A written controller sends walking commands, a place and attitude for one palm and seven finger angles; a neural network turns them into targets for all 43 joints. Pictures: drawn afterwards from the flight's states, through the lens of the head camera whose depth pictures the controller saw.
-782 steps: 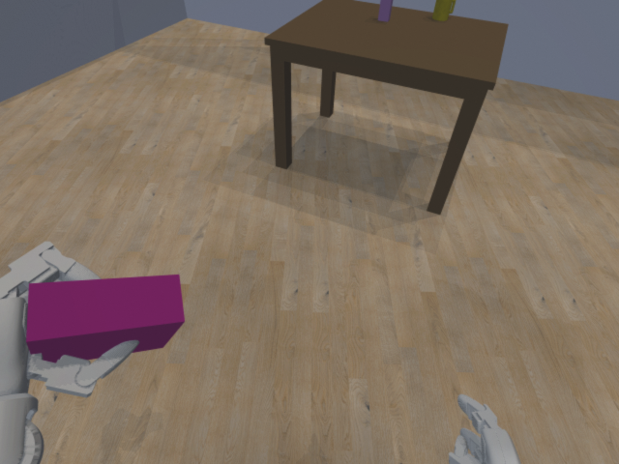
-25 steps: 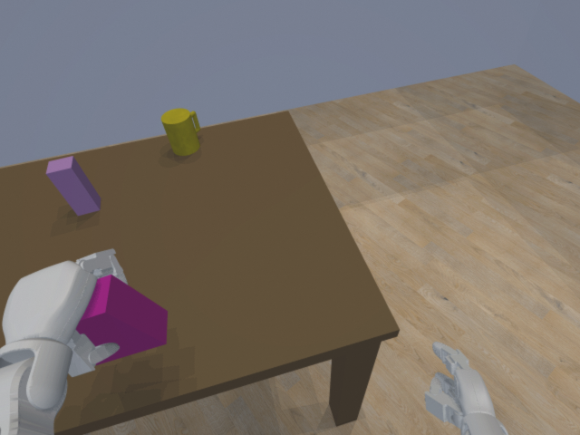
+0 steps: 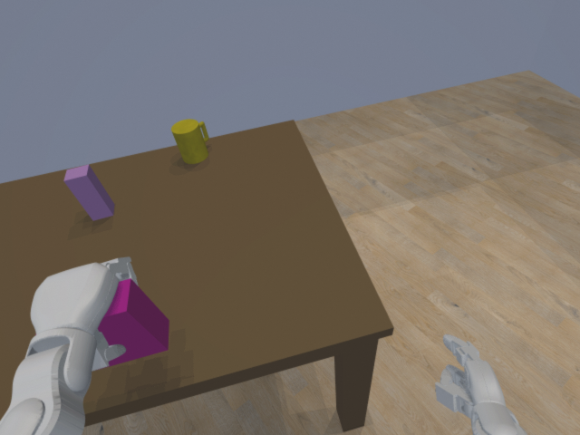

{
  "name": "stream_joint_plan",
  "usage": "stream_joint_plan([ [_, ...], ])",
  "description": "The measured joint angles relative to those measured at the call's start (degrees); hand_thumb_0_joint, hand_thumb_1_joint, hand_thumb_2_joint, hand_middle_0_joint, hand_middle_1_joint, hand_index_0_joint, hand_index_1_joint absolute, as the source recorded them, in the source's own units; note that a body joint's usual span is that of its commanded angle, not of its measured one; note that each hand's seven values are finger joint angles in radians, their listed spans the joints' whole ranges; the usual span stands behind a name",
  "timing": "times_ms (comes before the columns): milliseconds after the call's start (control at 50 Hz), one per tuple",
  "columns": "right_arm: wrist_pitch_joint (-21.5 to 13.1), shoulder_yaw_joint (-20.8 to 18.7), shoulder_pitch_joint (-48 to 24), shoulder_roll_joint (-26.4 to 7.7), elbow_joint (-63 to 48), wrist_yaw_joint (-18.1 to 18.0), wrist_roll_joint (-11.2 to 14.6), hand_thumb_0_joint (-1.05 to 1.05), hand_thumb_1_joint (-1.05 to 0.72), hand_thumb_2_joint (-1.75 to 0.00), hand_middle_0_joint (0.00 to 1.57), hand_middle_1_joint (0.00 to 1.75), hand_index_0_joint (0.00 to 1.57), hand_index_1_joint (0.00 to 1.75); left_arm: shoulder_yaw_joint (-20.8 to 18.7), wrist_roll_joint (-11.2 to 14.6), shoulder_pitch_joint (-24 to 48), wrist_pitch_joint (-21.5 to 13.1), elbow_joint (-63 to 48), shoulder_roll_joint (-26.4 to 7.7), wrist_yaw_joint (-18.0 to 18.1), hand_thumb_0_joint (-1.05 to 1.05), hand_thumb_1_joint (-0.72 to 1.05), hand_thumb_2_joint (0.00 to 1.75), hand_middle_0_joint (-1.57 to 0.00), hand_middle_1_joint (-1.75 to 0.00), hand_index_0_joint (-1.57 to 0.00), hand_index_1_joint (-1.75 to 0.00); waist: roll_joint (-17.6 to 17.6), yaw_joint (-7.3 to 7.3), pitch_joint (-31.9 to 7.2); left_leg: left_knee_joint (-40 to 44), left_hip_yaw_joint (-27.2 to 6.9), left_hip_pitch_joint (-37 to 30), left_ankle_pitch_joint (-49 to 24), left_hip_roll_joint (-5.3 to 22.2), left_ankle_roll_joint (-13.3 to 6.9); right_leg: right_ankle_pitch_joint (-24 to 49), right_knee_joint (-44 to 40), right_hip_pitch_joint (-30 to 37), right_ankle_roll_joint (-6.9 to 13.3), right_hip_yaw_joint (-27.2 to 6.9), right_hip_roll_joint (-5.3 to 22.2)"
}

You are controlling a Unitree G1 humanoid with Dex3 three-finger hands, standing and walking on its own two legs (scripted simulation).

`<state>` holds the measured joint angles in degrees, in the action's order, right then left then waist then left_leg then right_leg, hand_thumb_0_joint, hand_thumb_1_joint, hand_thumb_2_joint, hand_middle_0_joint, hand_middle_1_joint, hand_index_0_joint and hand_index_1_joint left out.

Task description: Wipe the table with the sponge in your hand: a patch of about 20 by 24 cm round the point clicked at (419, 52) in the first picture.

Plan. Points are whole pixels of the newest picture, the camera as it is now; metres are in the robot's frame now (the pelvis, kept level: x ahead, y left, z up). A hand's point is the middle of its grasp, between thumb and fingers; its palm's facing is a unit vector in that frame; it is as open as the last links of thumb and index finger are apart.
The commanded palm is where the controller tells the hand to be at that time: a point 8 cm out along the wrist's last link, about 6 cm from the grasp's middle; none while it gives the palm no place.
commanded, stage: turn the palm down, sponge in hand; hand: left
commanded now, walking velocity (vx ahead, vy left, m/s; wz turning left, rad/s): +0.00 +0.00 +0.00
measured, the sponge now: (118, 333) +0.21 +0.29 +0.05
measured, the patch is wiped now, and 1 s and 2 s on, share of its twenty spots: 0.00 0.00 0.00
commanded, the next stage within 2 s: move the sponge above the wiping area in 0.26 s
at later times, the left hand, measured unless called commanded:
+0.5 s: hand (106, 311) +0.22 +0.29 +0.08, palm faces +0.01 -0.10 -1.00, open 9.1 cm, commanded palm +0.20 +0.28 +0.15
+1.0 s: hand (116, 313) +0.23 +0.29 +0.06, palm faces -0.03 -0.11 -0.99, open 9.1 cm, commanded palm +0.21 +0.29 +0.13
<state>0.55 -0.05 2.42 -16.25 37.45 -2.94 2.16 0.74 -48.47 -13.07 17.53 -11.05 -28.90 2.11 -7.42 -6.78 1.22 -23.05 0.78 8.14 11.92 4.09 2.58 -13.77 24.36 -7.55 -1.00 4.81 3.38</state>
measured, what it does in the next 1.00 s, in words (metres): stands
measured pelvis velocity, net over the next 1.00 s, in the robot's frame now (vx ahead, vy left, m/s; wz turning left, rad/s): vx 0.01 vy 0.02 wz -0.01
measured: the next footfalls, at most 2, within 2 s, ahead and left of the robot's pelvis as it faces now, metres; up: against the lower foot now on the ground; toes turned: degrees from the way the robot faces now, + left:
none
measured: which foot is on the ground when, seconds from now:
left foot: down 0.00-1.00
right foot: down 0.00-1.00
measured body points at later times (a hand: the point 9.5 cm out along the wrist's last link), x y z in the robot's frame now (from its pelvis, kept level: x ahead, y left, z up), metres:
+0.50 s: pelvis +0.00 +0.01 +0.00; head +0.00 -0.04 +0.45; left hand +0.22 +0.29 +0.14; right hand +0.25 -0.20 -0.09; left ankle +0.01 +0.16 -0.74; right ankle +0.00 -0.13 -0.74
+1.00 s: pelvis +0.01 +0.02 +0.00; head +0.01 -0.03 +0.45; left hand +0.23 +0.29 +0.12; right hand +0.25 -0.20 -0.09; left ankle +0.01 +0.16 -0.74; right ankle +0.00 -0.13 -0.74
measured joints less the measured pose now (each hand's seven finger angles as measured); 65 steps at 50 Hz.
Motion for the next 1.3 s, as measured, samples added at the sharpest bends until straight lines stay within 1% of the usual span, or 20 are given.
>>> stream_joint_plan([
  [80, -0.52, -0.11, -0.15, 0.07, -0.09, -0.11, -0.18, 0.01, -0.91, -0.90, 0.20, 0.30, 0.20, 0.30, 0.50, -0.46, -0.01, -1.00, -0.10, 0.15, -0.34, -0.01, -0.42, 1.05, -0.82, -1.40, -0.83, -1.40, 0.06, -0.18, 0.21, 0.20, -0.01, -0.27, -0.12, 0.12, 0.09, 0.08, -0.12, 0.21, 0.14, -0.01, -0.14],
  [160, -0.68, -0.23, -0.17, 0.22, 0.04, -0.10, -0.26, 0.01, -0.91, -0.90, 0.20, 0.30, 0.20, 0.30, 0.72, -0.82, 0.07, -1.55, -0.37, 0.25, 0.07, -0.01, -0.42, 1.05, -0.82, -1.40, -0.83, -1.40, 0.17, -0.35, 0.13, 0.29, 0.11, -0.41, -0.12, 0.17, 0.16, 0.16, -0.25, 0.31, 0.13, -0.14, -0.20],
  [260, -0.54, -0.22, -0.34, 0.38, 0.39, -0.01, -0.12, 0.01, -0.90, -0.90, 0.20, 0.30, 0.20, 0.30, 0.41, -0.81, 0.57, -0.82, 0.01, 0.38, 0.57, -0.01, -0.42, 1.05, -0.82, -1.40, -0.83, -1.40, 0.28, -0.34, 0.07, 0.39, 0.34, -0.60, -0.08, 0.06, 0.19, 0.21, -0.34, 0.40, -0.01, -0.39, -0.09],
  [380, -0.45, -0.02, -0.37, 0.42, 0.54, 0.03, -0.06, 0.01, -0.90, -0.90, 0.20, 0.30, 0.20, 0.30, 0.39, -0.85, 0.69, 0.18, 0.00, 0.46, 0.12, -0.01, -0.42, 1.05, -0.82, -1.40, -0.83, -1.40, 0.51, -0.23, 0.11, 0.42, 0.59, -0.71, -0.02, -0.29, 0.04, 0.27, -0.44, 0.46, -0.31, -0.67, 0.26],
  [500, -0.36, 0.20, -0.46, 0.55, 0.69, -0.11, -0.02, 0.01, -0.90, -0.90, 0.20, 0.30, 0.20, 0.30, 1.25, -1.35, 1.57, 0.43, 0.85, 0.87, -0.09, -0.01, -0.42, 1.05, -0.82, -1.40, -0.83, -1.40, 0.76, -0.32, 0.34, 0.42, 0.72, -0.59, -0.02, -0.67, -0.27, 0.50, -0.79, 0.49, -0.59, -0.81, 0.61],
  [660, -0.28, 0.51, -0.76, 1.22, 1.14, -0.03, -0.17, 0.01, -0.90, -0.90, 0.20, 0.30, 0.20, 0.30, 3.36, -2.63, 3.93, 0.31, 3.41, 2.19, 0.82, -0.01, -0.42, 1.05, -0.82, -1.40, -0.83, -1.40, 1.21, -0.37, 0.47, 0.67, 0.79, -0.28, -0.16, -1.06, -0.58, 0.87, -1.39, 0.36, -0.83, -0.89, 0.96],
  [780, 0.19, 0.74, -1.20, 1.66, 1.32, 0.29, -0.14, 0.01, -0.90, -0.90, 0.20, 0.30, 0.20, 0.30, 2.95, -2.88, 4.38, 1.14, 4.21, 2.44, 1.39, -0.01, -0.42, 1.05, -0.82, -1.40, -0.83, -1.40, 1.48, -0.16, 0.40, 0.78, 1.08, -0.34, -0.02, -1.04, -0.65, 0.94, -1.67, 0.34, -0.88, -1.19, 0.92],
  [820, 0.30, 0.75, -1.15, 1.57, 1.14, 0.43, -0.06, 0.01, -0.90, -0.90, 0.20, 0.30, 0.20, 0.30, 2.92, -2.89, 4.09, 1.75, 3.94, 2.51, 1.41, -0.01, -0.42, 1.05, -0.82, -1.40, -0.83, -1.40, 1.47, -0.08, 0.30, 0.67, 1.14, -0.28, 0.12, -1.03, -0.67, 0.88, -1.64, 0.30, -0.91, -1.25, 0.91],
  [920, 0.51, 0.59, -1.04, 1.16, 0.89, 0.52, -0.05, 0.01, -0.90, -0.90, 0.20, 0.30, 0.20, 0.30, 2.96, -2.80, 3.02, 1.97, 3.76, 2.67, 1.15, -0.01, -0.42, 1.05, -0.82, -1.40, -0.83, -1.41, 1.46, -0.06, 0.21, 0.43, 1.08, -0.14, 0.39, -1.08, -0.71, 0.61, -1.44, 0.20, -0.98, -1.22, 0.96],
  [1080, 0.28, -0.02, -0.74, 0.93, 1.14, 0.43, -0.24, 0.01, -0.90, -0.90, 0.20, 0.30, 0.20, 0.30, 3.31, -3.26, 2.05, 0.30, 4.30, 3.11, 1.82, -0.01, -0.42, 1.05, -0.82, -1.40, -0.83, -1.41, 1.56, -0.45, 0.13, -0.06, 0.83, 0.03, 0.79, -0.90, -0.55, 0.17, -1.04, 0.15, -0.88, -1.02, 0.80],
  [1200, 0.33, -0.20, -0.72, 1.12, 1.38, 0.50, -0.20, 0.01, -0.90, -0.90, 0.20, 0.30, 0.20, 0.30, 2.80, -3.36, 1.29, 0.05, 4.52, 3.22, 2.75, -0.01, -0.42, 1.05, -0.82, -1.40, -0.83, -1.41, 1.53, -0.32, -0.15, -0.32, 0.84, 0.02, 1.01, -0.63, -0.36, -0.07, -0.70, 0.08, -0.76, -1.07, 0.54],
  [1300, 0.23, -0.22, -0.63, 1.04, 1.53, 0.39, -0.09, 0.01, -0.90, -0.90, 0.20, 0.30, 0.20, 0.30, 2.37, -3.17, 1.28, 0.20, 5.83, 3.14, 2.75, -0.01, -0.42, 1.05, -0.82, -1.40, -0.83, -1.41, 1.53, -0.13, -0.16, -0.54, 0.72, 0.09, 1.05, -0.49, -0.26, -0.23, -0.35, -0.01, -0.64, -1.00, 0.41],
])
